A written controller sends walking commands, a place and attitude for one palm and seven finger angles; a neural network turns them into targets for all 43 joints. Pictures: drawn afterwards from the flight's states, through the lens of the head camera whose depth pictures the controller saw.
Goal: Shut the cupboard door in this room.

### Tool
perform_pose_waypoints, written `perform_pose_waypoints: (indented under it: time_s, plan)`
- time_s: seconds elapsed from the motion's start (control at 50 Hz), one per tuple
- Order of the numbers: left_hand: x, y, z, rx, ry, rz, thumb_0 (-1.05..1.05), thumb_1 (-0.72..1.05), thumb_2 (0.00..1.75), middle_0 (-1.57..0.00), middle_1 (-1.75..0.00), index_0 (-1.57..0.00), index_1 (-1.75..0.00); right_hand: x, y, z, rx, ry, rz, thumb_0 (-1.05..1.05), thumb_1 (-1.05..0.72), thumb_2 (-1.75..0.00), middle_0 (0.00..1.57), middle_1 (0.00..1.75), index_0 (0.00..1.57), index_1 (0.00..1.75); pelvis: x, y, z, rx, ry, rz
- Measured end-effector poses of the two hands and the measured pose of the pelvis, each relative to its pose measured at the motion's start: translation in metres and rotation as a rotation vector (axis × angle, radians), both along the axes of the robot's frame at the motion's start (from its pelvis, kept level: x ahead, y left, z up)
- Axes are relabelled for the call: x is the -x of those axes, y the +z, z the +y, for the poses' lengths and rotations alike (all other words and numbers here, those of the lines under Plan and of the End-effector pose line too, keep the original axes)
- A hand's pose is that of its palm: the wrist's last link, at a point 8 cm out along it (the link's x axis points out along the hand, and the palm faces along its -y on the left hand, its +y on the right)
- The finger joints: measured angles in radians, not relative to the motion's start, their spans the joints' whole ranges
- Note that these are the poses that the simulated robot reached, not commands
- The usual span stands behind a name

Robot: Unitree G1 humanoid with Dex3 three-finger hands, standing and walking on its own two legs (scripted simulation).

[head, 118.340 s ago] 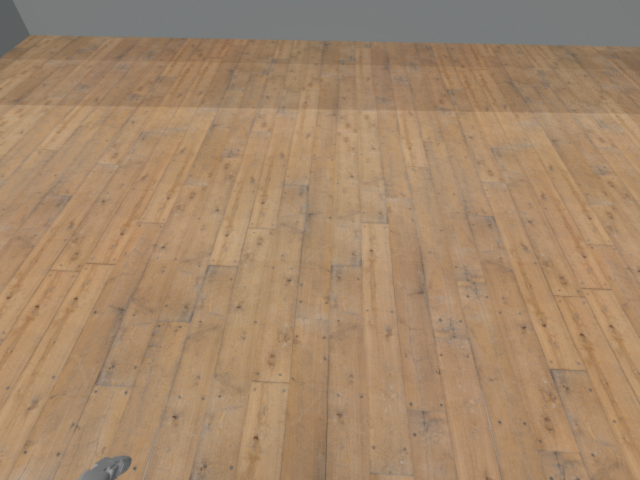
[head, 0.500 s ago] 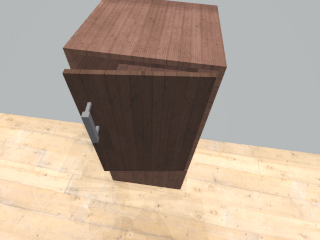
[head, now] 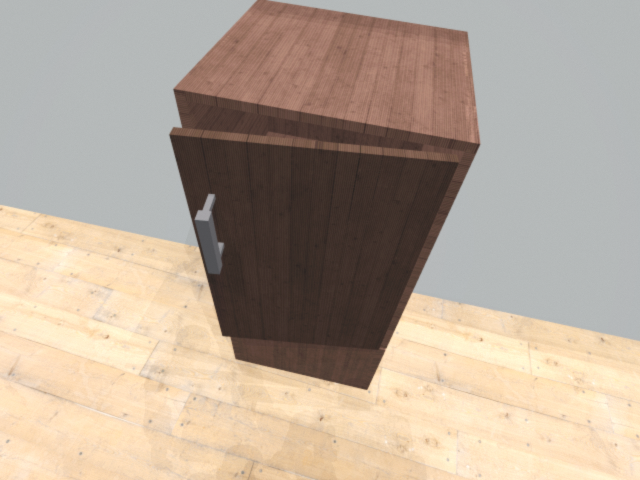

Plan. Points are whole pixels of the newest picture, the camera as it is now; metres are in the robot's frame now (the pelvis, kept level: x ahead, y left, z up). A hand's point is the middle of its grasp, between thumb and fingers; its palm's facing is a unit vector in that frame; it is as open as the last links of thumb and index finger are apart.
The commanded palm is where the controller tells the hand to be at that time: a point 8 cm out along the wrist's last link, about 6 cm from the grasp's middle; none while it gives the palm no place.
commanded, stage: come to a stop and stand still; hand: left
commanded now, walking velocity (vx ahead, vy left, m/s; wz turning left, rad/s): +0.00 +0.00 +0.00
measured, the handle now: (212, 235) +0.46 +0.22 -0.01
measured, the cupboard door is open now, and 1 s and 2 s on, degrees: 8 8 8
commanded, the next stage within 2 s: look again from close up in 0.60 s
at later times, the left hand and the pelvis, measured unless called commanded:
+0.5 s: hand out of the picture -0.02 +0.17 -0.18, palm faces +0.02 -0.98 -0.21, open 7.3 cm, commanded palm none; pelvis -0.03 -0.01 +0.00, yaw +1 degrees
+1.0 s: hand out of the picture -0.06 +0.16 -0.18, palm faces +0.02 -0.99 -0.15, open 7.3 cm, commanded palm none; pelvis -0.05 +0.01 +0.00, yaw +0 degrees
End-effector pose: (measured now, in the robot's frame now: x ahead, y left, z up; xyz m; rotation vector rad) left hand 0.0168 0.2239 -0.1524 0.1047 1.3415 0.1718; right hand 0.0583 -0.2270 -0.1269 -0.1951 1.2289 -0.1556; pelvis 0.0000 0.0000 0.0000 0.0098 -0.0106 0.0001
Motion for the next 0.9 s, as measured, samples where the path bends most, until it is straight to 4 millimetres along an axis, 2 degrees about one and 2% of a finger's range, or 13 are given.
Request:
perform_pose_waypoints:
  time_s: [0.12, 0.26, 0.44, 0.56, 0.66, 0.78, 0.9]
  plan:
    - [0.03, 0.002, -0.009, -0.001, -0.005, 0.051, 0.0, 0.92, 0.9, -0.2, -0.3, -0.2, -0.3, 0.007, -0.009, 0.005, -0.035, -0.003, -0.003, 0.0, -0.92, -0.9, 0.2, 0.3, 0.2, 0.3, 0.008, -0.002, -0.001, -0.015, -0.009, 0.01]
    - [0.053, 0.007, -0.025, 0.032, -0.015, 0.077, 0.0, 0.91, 0.9, -0.2, -0.3, -0.2, -0.3, 0.034, -0.007, -0.003, -0.028, -0.033, 0.035, -0.01, -0.95, -0.9, 0.2, 0.3, 0.2, 0.3, 0.014, 0.004, -0.002, 0.011, -0.004, -0.012]
    - [0.048, 0.006, -0.012, -0.016, -0.042, -0.004, 0.0, 0.91, 0.9, -0.2, -0.3, -0.2, -0.3, 0.062, -0.01, -0.016, -0.005, -0.021, 0.037, 0.0, -0.92, -0.9, 0.2, 0.3, 0.2, 0.3, 0.024, -0.002, -0.006, 0.023, 0.02, -0.019]
    - [0.042, 0.009, -0.002, -0.045, -0.056, -0.035, 0.0, 0.91, 0.9, -0.2, -0.3, -0.2, -0.3, 0.072, -0.013, -0.008, -0.033, -0.036, 0.033, 0.01, -0.91, -0.9, 0.2, 0.3, 0.19, 0.3, 0.029, -0.003, -0.007, 0.024, 0.006, -0.024]
    - [0.04, 0.011, -0.002, -0.043, -0.061, -0.052, 0.0, 0.91, 0.9, -0.2, -0.3, -0.2, -0.3, 0.084, -0.014, -0.002, -0.046, -0.043, 0.057, 0.01, -0.92, -0.9, 0.2, 0.3, 0.2, 0.3, 0.033, -0.001, -0.005, 0.024, 0.0, -0.03]
    - [0.047, 0.009, -0.008, -0.02, -0.064, -0.04, 0.0, 0.91, 0.9, -0.2, -0.3, -0.2, -0.3, 0.099, -0.014, 0.005, -0.056, -0.055, 0.092, 0.01, -0.91, -0.9, 0.2, 0.3, 0.2, 0.3, 0.039, 0.0, -0.002, 0.025, -0.004, -0.03]
    - [0.065, 0.005, -0.013, 0.011, -0.056, 0.004, 0.0, 0.91, 0.9, -0.2, -0.3, -0.2, -0.3, 0.109, -0.012, 0.011, -0.058, -0.067, 0.122, 0.01, -0.91, -0.9, 0.2, 0.3, 0.2, 0.3, 0.043, 0.001, 0.002, 0.028, -0.005, -0.026]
